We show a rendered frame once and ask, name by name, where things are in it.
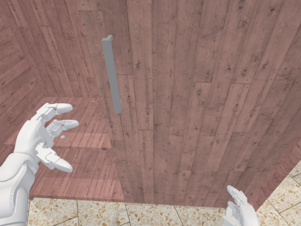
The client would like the robot right hand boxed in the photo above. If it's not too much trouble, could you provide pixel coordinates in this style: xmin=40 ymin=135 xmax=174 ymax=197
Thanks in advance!
xmin=223 ymin=185 xmax=261 ymax=226

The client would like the wardrobe door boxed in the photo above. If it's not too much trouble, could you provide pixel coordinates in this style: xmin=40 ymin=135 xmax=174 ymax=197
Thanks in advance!
xmin=76 ymin=0 xmax=301 ymax=208
xmin=248 ymin=130 xmax=301 ymax=202

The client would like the left robot forearm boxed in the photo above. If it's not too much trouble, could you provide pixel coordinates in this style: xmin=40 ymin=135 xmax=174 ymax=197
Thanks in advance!
xmin=0 ymin=153 xmax=39 ymax=226

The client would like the handle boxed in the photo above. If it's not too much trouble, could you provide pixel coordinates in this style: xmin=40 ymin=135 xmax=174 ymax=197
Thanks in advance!
xmin=101 ymin=35 xmax=122 ymax=113

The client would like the robot left hand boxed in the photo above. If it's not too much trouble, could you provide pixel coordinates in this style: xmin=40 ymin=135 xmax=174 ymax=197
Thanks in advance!
xmin=14 ymin=103 xmax=79 ymax=172

